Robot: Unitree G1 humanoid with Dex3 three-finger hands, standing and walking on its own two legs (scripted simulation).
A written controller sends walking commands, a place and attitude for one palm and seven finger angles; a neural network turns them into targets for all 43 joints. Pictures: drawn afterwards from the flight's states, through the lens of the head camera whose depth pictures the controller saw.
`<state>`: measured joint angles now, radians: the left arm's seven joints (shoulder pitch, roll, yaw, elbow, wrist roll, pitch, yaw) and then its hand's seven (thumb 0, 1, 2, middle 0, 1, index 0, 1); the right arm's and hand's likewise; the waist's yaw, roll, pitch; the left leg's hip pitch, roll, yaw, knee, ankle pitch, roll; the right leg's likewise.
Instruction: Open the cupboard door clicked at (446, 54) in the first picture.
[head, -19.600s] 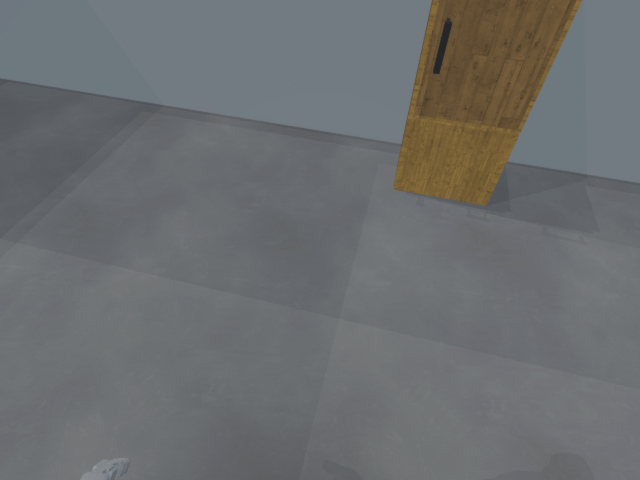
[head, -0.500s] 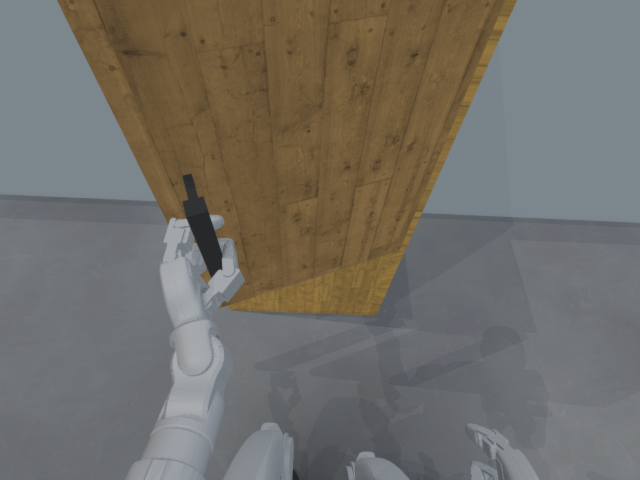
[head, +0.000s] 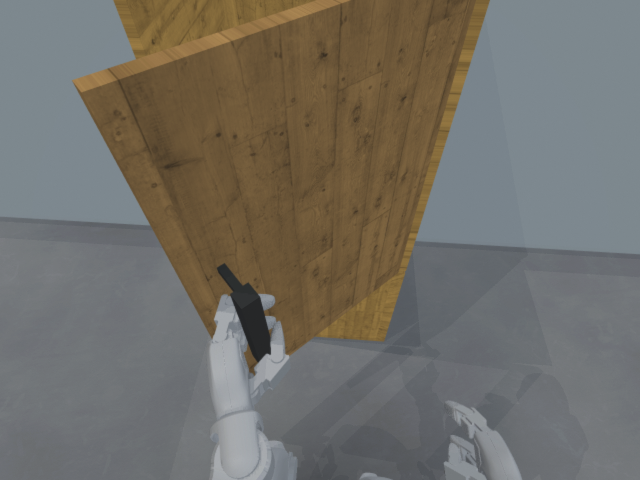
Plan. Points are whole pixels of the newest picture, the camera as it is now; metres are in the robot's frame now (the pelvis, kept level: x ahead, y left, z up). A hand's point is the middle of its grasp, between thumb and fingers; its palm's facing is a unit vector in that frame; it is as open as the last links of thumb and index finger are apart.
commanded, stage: open thumb and fingers to let go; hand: left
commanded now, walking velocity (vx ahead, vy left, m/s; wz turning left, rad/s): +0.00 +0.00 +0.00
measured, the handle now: (246, 318) +0.31 +0.11 +0.03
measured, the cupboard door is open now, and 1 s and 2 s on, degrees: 44 43 45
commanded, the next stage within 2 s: slide the hand sideways off the handle in 0.82 s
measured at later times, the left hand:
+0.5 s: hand (280, 348) +0.28 +0.06 +0.02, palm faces +0.37 -0.93 -0.03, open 12.3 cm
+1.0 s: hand (275, 366) +0.26 +0.07 +0.02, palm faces +0.24 -0.97 -0.04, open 15.5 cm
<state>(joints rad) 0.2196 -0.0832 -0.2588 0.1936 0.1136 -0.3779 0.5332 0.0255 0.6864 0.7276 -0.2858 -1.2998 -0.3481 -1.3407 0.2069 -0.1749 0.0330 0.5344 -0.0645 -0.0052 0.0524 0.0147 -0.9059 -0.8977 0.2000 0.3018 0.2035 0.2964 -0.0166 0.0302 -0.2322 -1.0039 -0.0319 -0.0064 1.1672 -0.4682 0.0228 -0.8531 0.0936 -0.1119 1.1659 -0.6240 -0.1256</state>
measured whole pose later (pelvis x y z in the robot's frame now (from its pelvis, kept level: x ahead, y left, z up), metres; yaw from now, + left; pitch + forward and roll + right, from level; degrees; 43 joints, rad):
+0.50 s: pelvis +0.01 -0.03 -0.01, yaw +1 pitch +19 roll +2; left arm 0.22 -0.08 -0.17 0.15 0.07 -0.39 0.49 0.00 -0.22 0.42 -0.32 -1.22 -0.31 -1.22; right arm 0.21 -0.20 0.01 0.56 -0.06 -0.02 0.03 0.02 -0.91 -0.90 0.20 0.30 0.20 0.30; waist -0.01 0.02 -0.23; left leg -1.04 -0.04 -0.02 1.18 -0.48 -0.02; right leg -0.90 0.09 -0.13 1.21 -0.65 -0.14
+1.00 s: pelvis -0.01 -0.02 -0.01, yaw +1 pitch +19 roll +2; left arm 0.23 -0.02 -0.18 0.16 0.05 -0.44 0.36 -0.01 -0.50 0.30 -0.28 -0.49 -0.25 -0.55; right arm 0.19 -0.20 0.02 0.54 -0.04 -0.01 0.03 0.02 -0.91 -0.90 0.20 0.30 0.20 0.30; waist 0.00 0.03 -0.22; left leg -1.06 -0.04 -0.02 1.21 -0.47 -0.01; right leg -0.93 0.08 -0.13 1.24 -0.65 -0.11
